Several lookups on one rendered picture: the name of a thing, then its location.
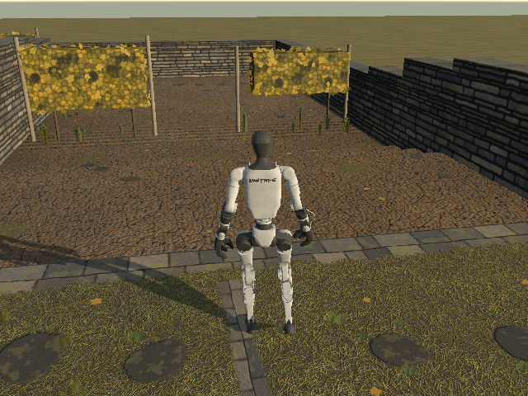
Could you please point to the left robot forearm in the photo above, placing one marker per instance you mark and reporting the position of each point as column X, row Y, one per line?
column 223, row 224

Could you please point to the left robot hand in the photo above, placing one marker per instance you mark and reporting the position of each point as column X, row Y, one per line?
column 218, row 246

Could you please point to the right robot upper arm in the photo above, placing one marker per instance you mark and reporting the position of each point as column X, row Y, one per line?
column 288, row 173

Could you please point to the robot left thigh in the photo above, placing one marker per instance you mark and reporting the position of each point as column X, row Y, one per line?
column 245, row 249

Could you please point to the robot right foot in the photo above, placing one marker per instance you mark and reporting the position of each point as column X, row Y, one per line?
column 289, row 328

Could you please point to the right robot hand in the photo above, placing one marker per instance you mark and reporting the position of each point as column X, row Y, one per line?
column 303, row 234

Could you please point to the right robot forearm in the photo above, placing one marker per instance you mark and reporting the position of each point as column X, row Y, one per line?
column 303, row 218

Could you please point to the left robot upper arm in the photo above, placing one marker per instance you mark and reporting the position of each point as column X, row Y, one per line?
column 232, row 190

